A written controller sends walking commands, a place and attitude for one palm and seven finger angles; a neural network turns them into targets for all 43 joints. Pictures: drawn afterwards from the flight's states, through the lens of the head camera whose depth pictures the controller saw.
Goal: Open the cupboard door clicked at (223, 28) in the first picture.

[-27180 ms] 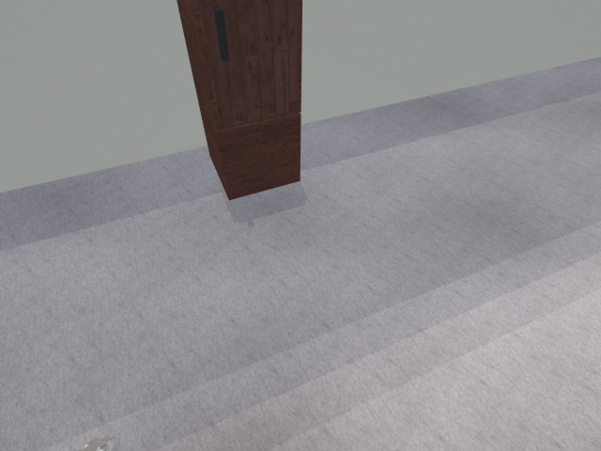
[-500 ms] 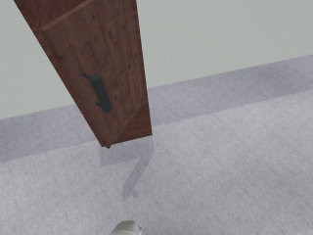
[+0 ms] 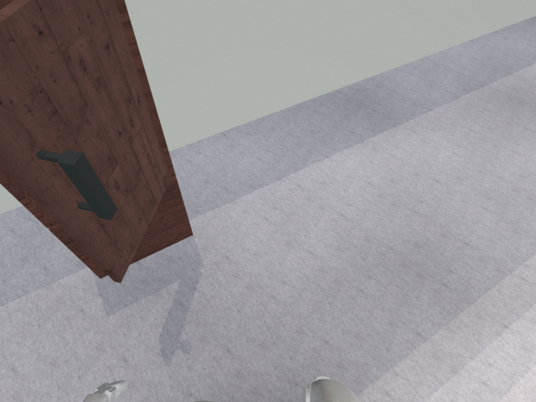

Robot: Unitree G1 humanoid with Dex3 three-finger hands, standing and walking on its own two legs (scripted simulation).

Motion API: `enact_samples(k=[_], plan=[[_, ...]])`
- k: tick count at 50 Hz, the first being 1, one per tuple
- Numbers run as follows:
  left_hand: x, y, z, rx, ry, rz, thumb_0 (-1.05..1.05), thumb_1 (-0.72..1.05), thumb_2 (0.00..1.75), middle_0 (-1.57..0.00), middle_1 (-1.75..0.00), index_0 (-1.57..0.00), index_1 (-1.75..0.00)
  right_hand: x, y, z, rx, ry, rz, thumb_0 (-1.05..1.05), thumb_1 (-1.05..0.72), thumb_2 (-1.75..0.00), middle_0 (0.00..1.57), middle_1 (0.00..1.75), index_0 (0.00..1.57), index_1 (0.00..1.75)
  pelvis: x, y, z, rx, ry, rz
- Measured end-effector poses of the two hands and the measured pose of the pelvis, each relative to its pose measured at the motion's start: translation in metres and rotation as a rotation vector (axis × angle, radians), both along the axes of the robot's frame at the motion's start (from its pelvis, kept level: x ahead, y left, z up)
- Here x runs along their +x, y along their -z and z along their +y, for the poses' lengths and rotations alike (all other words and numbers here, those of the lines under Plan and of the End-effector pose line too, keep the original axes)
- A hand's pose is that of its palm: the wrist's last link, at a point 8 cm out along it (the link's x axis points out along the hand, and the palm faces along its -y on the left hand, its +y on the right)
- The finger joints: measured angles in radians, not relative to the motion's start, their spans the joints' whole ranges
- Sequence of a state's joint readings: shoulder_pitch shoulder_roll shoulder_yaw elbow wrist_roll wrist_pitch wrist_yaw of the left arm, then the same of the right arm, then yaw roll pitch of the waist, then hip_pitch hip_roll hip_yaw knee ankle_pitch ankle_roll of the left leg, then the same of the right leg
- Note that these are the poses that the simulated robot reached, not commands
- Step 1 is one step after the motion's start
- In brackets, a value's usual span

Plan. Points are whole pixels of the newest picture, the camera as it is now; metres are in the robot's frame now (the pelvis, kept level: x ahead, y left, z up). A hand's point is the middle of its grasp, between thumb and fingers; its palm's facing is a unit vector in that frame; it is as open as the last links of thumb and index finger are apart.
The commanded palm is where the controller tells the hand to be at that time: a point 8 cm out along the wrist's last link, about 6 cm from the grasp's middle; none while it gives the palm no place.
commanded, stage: walk to a spot facing it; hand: left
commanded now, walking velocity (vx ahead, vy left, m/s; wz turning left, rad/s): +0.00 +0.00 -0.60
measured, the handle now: (79, 186) +0.41 +0.36 +0.01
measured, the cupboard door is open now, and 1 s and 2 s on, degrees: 47 47 47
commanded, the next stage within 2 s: none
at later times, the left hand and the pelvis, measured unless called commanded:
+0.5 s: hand (194, 355) +0.19 +0.14 -0.17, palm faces -0.28 -0.94 -0.19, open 7.4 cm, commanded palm none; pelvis +0.03 -0.02 +0.00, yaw -18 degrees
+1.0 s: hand (233, 328) +0.25 +0.08 -0.19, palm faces -0.51 -0.84 -0.18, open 7.4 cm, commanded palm none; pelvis +0.16 -0.09 -0.01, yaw -37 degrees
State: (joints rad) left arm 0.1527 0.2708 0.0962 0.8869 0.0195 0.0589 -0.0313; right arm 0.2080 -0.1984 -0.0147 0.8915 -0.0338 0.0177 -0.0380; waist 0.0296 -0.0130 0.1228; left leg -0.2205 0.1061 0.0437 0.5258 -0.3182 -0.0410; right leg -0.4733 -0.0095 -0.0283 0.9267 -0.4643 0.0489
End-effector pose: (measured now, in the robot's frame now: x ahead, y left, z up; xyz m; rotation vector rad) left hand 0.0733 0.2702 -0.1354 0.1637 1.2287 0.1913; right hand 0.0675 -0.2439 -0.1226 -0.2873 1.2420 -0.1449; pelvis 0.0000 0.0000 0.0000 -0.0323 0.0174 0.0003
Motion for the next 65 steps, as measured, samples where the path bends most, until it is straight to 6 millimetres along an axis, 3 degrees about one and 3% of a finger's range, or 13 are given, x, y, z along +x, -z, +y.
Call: enact_samples(k=[6,10,18,21,26,34,39,43,47,51,55,60,65], plan=[[0.059,0.000,-0.026,0.049,0.152,-0.075,0.00,0.91,0.90,-0.20,-0.30,-0.20,-0.30,-0.053,0.027,-0.038,0.013,0.161,0.081,0.00,-0.90,-0.90,0.20,0.30,0.21,0.30,0.008,0.019,-0.020,0.028,0.084,-0.005],[0.073,-0.004,-0.042,0.061,0.204,-0.067,0.00,0.91,0.90,-0.20,-0.30,-0.20,-0.30,-0.066,0.025,-0.053,-0.004,0.237,0.105,0.01,-0.90,-0.90,0.20,0.30,0.20,0.30,0.008,0.014,-0.021,0.030,0.129,-0.017],[0.094,0.008,-0.058,0.001,0.297,-0.022,0.00,0.90,0.90,-0.20,-0.30,-0.21,-0.30,-0.056,0.009,-0.040,-0.017,0.321,-0.024,0.01,-0.90,-0.90,0.19,0.30,0.20,0.30,0.021,0.012,-0.011,0.031,0.239,0.003],[0.109,0.013,-0.063,-0.022,0.325,-0.024,0.00,0.90,0.90,-0.20,-0.30,-0.21,-0.30,-0.063,0.009,-0.029,-0.018,0.335,-0.025,0.00,-0.90,-0.90,0.20,0.30,0.20,0.30,0.025,0.013,-0.010,0.024,0.272,0.004],[0.132,0.000,-0.083,-0.041,0.370,-0.046,0.01,0.91,0.90,-0.20,-0.30,-0.20,-0.30,-0.081,0.004,-0.017,0.028,0.373,0.024,0.00,-0.90,-0.90,0.20,0.30,0.20,0.30,0.032,0.002,-0.021,0.017,0.330,0.008],[0.169,-0.002,-0.135,-0.008,0.504,-0.091,0.00,0.90,0.90,-0.20,-0.30,-0.20,-0.30,-0.112,0.031,-0.041,0.089,0.527,0.069,0.00,-0.90,-0.90,0.20,0.30,0.21,0.30,0.049,0.016,-0.056,0.026,0.437,0.005],[0.163,-0.007,-0.145,0.009,0.509,-0.017,0.00,0.90,0.90,-0.20,-0.30,-0.20,-0.30,-0.084,0.016,-0.071,0.064,0.568,0.038,0.01,-0.90,-0.90,0.20,0.30,0.20,0.30,0.071,0.003,-0.069,0.035,0.490,-0.002],[0.161,-0.004,-0.145,0.006,0.530,0.088,0.00,0.90,0.90,-0.20,-0.30,-0.21,-0.30,-0.038,0.000,-0.095,0.030,0.584,-0.067,0.01,-0.90,-0.90,0.20,0.30,0.20,0.30,0.096,-0.003,-0.077,0.045,0.545,-0.001],[0.174,0.007,-0.142,-0.001,0.535,0.173,0.00,0.90,0.90,-0.21,-0.30,-0.21,-0.30,0.015,-0.009,-0.111,-0.009,0.581,-0.162,0.01,-0.90,-0.90,0.19,0.30,0.20,0.30,0.130,0.000,-0.083,0.038,0.597,-0.007],[0.213,0.025,-0.146,0.002,0.575,0.219,0.01,0.90,0.90,-0.21,-0.30,-0.21,-0.30,0.050,-0.006,-0.118,-0.066,0.595,-0.239,0.00,-0.90,-0.90,0.20,0.30,0.20,0.30,0.166,0.015,-0.089,0.016,0.658,-0.009],[0.279,0.020,-0.181,-0.009,0.656,0.153,0.01,0.91,0.90,-0.20,-0.30,-0.20,-0.30,0.042,-0.008,-0.104,-0.037,0.665,-0.174,0.00,-0.90,-0.90,0.20,0.30,0.20,0.30,0.191,0.006,-0.105,0.021,0.702,-0.009],[0.364,-0.001,-0.258,-0.053,0.769,0.007,0.01,0.91,0.90,-0.20,-0.30,-0.20,-0.30,0.010,-0.003,-0.073,0.058,0.792,-0.006,0.00,-0.90,-0.90,0.20,0.30,0.20,0.30,0.218,-0.006,-0.131,0.027,0.757,0.002],[0.432,-0.014,-0.355,-0.069,0.915,-0.094,0.01,0.91,0.90,-0.20,-0.30,-0.20,-0.30,-0.024,0.007,-0.048,0.158,0.945,0.149,0.00,-0.90,-0.90,0.20,0.30,0.20,0.30,0.243,-0.003,-0.169,0.041,0.810,-0.004]])
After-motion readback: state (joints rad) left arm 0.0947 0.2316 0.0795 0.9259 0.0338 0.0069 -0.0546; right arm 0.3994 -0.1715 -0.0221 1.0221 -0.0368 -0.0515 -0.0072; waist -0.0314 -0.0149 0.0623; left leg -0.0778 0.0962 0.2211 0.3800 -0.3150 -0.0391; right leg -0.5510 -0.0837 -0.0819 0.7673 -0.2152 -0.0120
